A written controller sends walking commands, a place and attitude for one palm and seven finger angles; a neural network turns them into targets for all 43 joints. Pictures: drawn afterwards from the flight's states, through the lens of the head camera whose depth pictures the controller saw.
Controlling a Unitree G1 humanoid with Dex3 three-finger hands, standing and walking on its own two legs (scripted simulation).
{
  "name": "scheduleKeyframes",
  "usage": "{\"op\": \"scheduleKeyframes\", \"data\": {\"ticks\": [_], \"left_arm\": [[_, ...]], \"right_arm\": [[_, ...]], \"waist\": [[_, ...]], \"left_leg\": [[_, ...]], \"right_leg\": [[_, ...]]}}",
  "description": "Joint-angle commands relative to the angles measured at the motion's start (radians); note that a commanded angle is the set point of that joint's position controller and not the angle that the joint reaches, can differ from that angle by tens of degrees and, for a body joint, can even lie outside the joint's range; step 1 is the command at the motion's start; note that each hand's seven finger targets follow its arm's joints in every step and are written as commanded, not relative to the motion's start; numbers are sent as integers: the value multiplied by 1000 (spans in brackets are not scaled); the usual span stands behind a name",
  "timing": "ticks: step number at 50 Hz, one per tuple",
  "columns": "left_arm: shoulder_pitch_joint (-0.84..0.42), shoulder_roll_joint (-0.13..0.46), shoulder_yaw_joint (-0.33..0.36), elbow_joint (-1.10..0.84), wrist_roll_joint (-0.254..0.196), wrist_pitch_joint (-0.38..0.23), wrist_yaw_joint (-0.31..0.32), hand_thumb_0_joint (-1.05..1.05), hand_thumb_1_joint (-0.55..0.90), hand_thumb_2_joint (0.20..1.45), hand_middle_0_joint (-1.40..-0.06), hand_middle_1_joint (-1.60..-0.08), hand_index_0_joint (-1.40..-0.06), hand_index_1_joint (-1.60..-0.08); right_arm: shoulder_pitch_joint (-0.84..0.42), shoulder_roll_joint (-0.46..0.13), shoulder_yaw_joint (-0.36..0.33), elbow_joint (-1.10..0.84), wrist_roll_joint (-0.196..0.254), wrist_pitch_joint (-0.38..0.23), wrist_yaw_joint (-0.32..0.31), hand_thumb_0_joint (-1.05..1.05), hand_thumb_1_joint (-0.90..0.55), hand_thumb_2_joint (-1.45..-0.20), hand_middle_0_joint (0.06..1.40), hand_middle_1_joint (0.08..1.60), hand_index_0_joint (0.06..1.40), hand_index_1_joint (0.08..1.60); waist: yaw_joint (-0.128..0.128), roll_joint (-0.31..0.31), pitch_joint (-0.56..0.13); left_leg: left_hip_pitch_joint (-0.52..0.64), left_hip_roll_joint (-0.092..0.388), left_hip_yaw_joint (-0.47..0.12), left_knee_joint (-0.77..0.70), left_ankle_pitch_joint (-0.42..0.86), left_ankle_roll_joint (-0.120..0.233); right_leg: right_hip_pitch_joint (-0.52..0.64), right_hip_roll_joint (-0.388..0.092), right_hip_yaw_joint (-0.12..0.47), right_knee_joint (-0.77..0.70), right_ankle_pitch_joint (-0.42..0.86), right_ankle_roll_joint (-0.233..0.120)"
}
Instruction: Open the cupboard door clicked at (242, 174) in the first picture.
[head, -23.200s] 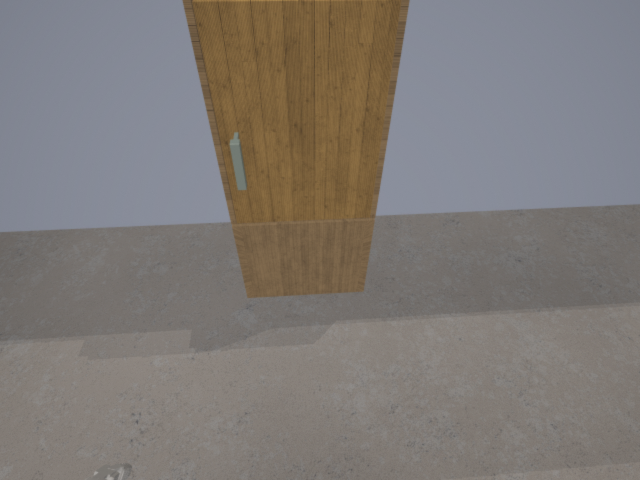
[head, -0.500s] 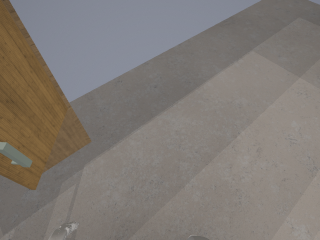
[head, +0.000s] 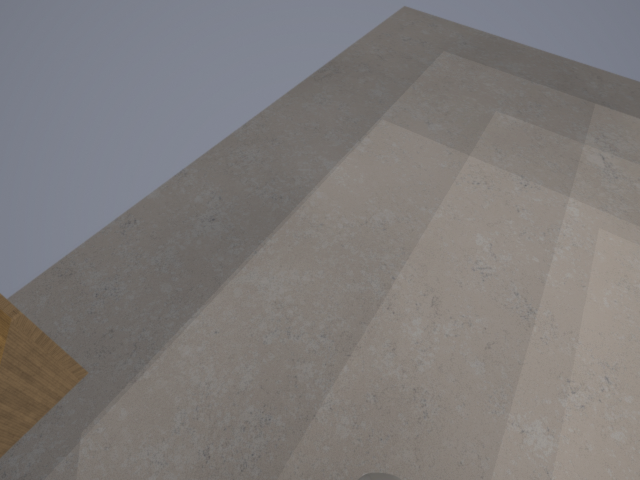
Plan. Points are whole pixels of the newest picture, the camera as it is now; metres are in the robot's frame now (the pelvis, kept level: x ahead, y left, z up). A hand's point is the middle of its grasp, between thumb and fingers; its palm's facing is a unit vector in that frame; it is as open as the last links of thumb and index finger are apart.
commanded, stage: walk to a spot facing it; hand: left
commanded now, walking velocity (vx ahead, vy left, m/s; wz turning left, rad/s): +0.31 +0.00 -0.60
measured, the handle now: out of the picture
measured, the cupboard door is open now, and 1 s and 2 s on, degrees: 46 46 46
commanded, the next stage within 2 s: turn to face it in 1.16 s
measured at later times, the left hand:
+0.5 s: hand (286, 352) +0.34 +0.07 -0.17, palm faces -0.29 -0.93 -0.21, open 7.4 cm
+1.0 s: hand (310, 292) +0.47 +0.03 -0.19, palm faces -0.35 -0.93 -0.14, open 7.4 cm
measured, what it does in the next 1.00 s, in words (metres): walks ahead, turning right: right foot, then left foot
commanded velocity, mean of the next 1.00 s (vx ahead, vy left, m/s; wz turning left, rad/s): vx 0.35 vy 0.00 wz -0.37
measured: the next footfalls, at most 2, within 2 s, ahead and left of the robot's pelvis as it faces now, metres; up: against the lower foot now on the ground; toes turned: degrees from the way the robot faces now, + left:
right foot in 0.32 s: +0.24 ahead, -0.13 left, +0.00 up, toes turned -18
left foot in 0.88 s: +0.56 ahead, -0.11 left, +0.00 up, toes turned -19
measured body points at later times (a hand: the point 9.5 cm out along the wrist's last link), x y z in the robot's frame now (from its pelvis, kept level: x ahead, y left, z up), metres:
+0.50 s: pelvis +0.20 -0.09 +0.00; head +0.25 -0.11 +0.44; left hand +0.35 +0.11 -0.15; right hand +0.13 -0.32 -0.16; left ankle +0.21 +0.09 -0.64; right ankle +0.20 -0.12 -0.74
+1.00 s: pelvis +0.47 -0.15 -0.01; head +0.50 -0.14 +0.44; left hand +0.49 +0.08 -0.17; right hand +0.48 -0.40 -0.14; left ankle +0.52 -0.10 -0.74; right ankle +0.30 -0.18 -0.62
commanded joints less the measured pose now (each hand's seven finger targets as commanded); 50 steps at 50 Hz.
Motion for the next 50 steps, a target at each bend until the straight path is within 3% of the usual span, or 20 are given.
{"op": "scheduleKeyframes", "data": {"ticks": [1, 10, 12, 14, 15, 16, 17, 18, 20, 23, 29, 37, 41, 42, 43, 44, 45, 46, 47, 50], "left_arm": [[-116, 15, 4, -120, -3, -43, -20, 0, 900, 900, -200, -300, -200, -300], [-276, -6, -28, -135, -11, -42, -26, 0, 900, 900, -200, -300, -200, -300], [-193, 17, -17, -109, -14, -41, -20, 0, 900, 900, -200, -300, -200, -300], [39, 67, 5, -40, -11, -53, -10, 0, 900, 900, -200, -300, -200, -300], [198, 153, 30, 1, -6, -62, 3, 0, 900, 900, -200, -300, -200, -300], [282, 260, 56, 13, -12, -66, 21, 0, 900, 900, -200, -300, -200, -300], [224, 283, 57, -1, -35, -58, 36, 0, 900, 900, -200, -300, -200, -300], [110, 241, 47, -21, -40, -54, 39, 0, 900, 900, -200, -300, -200, -300], [-37, 133, 12, -64, -31, -73, 47, 0, 900, 900, -200, -300, -200, -300], [-15, 99, 3, -46, -23, -100, 49, 0, 900, 900, -200, -300, -200, -300], [153, 63, 7, 32, -32, -128, 53, 0, 900, 900, -200, -300, -200, -300], [306, 39, -17, 99, -23, -131, 82, 0, 900, 900, -200, -300, -200, -300], [268, 78, -12, 108, -22, -138, 87, 0, 900, 900, -200, -300, -200, -300], [244, 89, -10, 105, -26, -140, 86, 0, 900, 900, -200, -300, -200, -300], [220, 76, -10, 95, -33, -143, 83, 0, 900, 900, -200, -300, -200, -300], [257, 18, -18, 78, -50, -144, 72, 0, 900, 900, -200, -300, -200, -300], [252, 22, -28, 61, -50, -146, 68, 0, 900, 900, -200, -300, -200, -300], [198, 29, -20, 50, -33, -133, 68, 0, 900, 900, -200, -300, -200, -300], [146, 18, -15, 50, -17, -122, 57, 0, 900, 900, -200, -300, -200, -300], [184, -46, -17, 72, -3, -77, 31, 0, 900, 900, -200, -300, -200, -300]], "right_arm": [[132, -144, -30, 13, 11, -35, -23, 0, -900, -900, 200, 300, 200, 300], [273, -150, -23, 107, 6, -29, -24, 0, -900, -900, 200, 300, 200, 300], [238, -179, -29, 105, 11, -28, -26, 0, -900, -900, 200, 300, 200, 300], [155, -209, -35, 85, 22, -27, -22, 0, -900, -900, 200, 300, 200, 300], [116, -182, -31, 62, 37, -28, -8, 0, -900, -900, 200, 300, 200, 300], [122, -98, -23, 21, 56, -27, -7, 0, -900, -900, 200, 300, 200, 300], [29, -131, -31, -5, 50, -15, -5, 0, -900, -900, 200, 300, 200, 300], [17, -121, -41, 0, 43, -12, 1, 0, -900, -900, 200, 300, 200, 300], [35, -107, -48, 39, 29, 8, 2, 0, -900, -900, 200, 300, 200, 300], [101, -72, -45, 73, 19, 32, 7, 0, -900, -900, 200, 300, 200, 300], [-54, -64, -47, 22, 23, 24, 11, 0, -900, -900, 200, 300, 200, 300], [-332, -53, -33, -54, 30, 8, 31, 0, -900, -900, 200, 300, 200, 300], [-216, -63, -35, -11, 27, -7, 21, 0, -900, -900, 200, 300, 200, 300], [-80, -91, -41, 34, 23, -10, 10, 0, -900, -900, 200, 300, 200, 300], [86, -144, -58, 79, 14, -12, 0, 0, -900, -900, 200, 300, 200, 300], [226, -247, -83, 107, -6, -19, -7, 0, -900, -900, 200, 300, 200, 300], [217, -252, -72, 96, 13, -8, -6, 0, -900, -900, 200, 300, 200, 300], [110, -221, -66, 75, 18, -6, -3, 0, -900, -900, 200, 300, 200, 300], [31, -146, -48, 63, 19, -18, -8, 0, -900, -900, 200, 300, 200, 300], [11, -62, -21, 84, 19, -49, -14, 0, -900, -900, 200, 300, 200, 300]], "waist": [[-21, 197, 41], [-59, 229, 41], [-6, 241, 15], [117, 201, -76], [197, 67, -157], [200, -188, -254], [176, -133, -159], [110, -51, -3], [12, -3, 60], [-33, -16, 24], [17, -52, -57], [74, -73, 56], [-14, -79, -6], [-80, -60, -56], [-152, -32, -138], [-172, 198, -285], [-124, 212, -293], [-83, 127, -101], [-46, 105, 35], [32, 138, 82]], "left_leg": [[211, 231, -107, -256, 474, 11], [302, 249, 105, -163, 890, 31], [280, 276, 123, -79, 1066, 37], [143, 249, 152, 195, 1043, 9], [-98, 195, 177, 464, 738, -26], [-400, -1, 110, 853, -226, -78], [-501, 28, -74, 956, -241, -48], [-522, 89, -104, 929, -103, -43], [-378, 120, -125, 804, 28, -60], [-313, 105, -107, 656, 90, -69], [-494, 64, -94, 520, 177, -81], [-525, -1, -24, 310, 164, -47], [-183, -109, 50, 101, 145, 9], [18, -109, 34, 40, 210, 37], [313, 3, -90, 35, 290, 88], [528, 343, -524, 3, 375, 239], [451, 459, -702, -164, 336, 290], [250, 449, -658, -254, 102, 283], [85, 379, -563, -294, 59, 213], [-38, 248, -227, -311, 276, 85]], "right_leg": [[-283, -76, -46, 143, 155, 16], [-102, -22, -214, -323, 160, -39], [43, 10, -225, -360, 134, -77], [385, 37, -219, -452, 172, -119], [678, -88, -57, -522, 174, -177], [828, -409, 524, -674, 167, -304], [694, -448, 638, -823, 29, -314], [527, -431, 523, -880, -86, -283], [223, -318, 342, -908, -32, -130], [192, -230, 190, -902, 216, -125], [510, -173, 149, -800, 746, -32], [640, -199, 192, -776, 1050, -81], [567, -178, 147, -615, 1339, -75], [470, -160, 124, -487, 1298, -52], [251, -132, 117, -279, 1058, -33], [8, 0, 25, 145, 341, -6], [-33, 26, 50, 347, -98, -38], [-97, -38, 61, 379, -79, -41], [-150, -69, 52, 366, 23, -28], [-84, -107, 29, 260, 158, -8]]}}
